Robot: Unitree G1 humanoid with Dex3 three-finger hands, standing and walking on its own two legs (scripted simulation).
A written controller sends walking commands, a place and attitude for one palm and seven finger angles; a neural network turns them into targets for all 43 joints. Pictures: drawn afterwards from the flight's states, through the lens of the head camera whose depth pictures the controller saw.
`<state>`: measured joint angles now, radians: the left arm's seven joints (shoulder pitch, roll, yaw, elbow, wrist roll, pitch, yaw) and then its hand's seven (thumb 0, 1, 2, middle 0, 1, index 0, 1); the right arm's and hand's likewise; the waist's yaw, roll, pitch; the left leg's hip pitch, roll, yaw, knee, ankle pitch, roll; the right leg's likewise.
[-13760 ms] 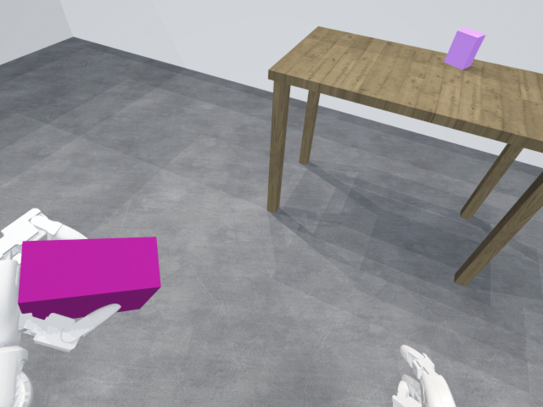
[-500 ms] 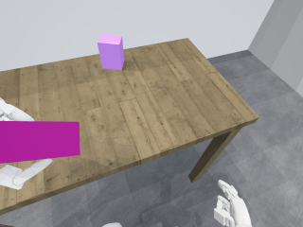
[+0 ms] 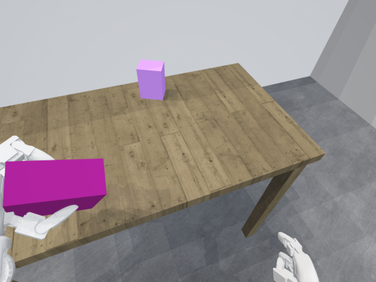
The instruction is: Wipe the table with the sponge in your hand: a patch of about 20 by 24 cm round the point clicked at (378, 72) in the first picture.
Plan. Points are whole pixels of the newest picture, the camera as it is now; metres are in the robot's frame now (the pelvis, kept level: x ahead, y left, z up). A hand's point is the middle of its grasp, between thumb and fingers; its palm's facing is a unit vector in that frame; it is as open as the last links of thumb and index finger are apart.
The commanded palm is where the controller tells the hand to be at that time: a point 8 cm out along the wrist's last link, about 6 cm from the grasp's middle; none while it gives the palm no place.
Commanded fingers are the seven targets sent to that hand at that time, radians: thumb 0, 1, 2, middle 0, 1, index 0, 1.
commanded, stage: come to a stop and stand still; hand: left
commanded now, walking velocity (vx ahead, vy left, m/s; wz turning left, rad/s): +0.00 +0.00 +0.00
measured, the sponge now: (70, 188) +0.23 +0.21 +0.14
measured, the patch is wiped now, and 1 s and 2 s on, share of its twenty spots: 0.00 0.00 0.00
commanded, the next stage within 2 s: look again from close up in 0.82 s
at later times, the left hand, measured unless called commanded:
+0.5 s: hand (33, 160) +0.28 +0.29 +0.15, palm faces +0.34 -0.84 -0.43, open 9.9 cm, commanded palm +0.20 +0.31 +0.17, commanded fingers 0.00 0.10 1.30 -1.20 -1.60 -1.20 -1.60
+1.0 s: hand (14, 180) +0.23 +0.28 +0.17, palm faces +0.35 -0.86 -0.37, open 9.9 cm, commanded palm +0.17 +0.32 +0.17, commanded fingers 0.00 0.10 1.30 -1.20 -1.60 -1.20 -1.60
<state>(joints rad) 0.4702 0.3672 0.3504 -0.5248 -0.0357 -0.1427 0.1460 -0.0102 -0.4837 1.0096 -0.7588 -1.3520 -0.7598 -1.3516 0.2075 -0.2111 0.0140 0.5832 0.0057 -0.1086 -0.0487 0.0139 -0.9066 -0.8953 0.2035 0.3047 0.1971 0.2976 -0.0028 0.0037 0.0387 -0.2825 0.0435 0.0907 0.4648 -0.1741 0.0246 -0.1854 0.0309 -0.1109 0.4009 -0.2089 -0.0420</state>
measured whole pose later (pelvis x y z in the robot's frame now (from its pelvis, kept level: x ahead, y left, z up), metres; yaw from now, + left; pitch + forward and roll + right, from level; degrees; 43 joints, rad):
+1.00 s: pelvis +0.01 +0.04 +0.00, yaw -1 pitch -1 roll -2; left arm 0.42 0.38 0.34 -0.51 -0.03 -0.19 0.09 -0.01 -0.48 1.01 -0.76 -1.35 -0.76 -1.35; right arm 0.21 -0.20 0.04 0.55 0.01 -0.12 -0.03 0.01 -0.91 -0.90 0.20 0.30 0.20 0.30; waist 0.04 -0.02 0.06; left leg -0.25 0.00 0.14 0.46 -0.20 0.08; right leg -0.16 -0.01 -0.07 0.39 -0.21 0.02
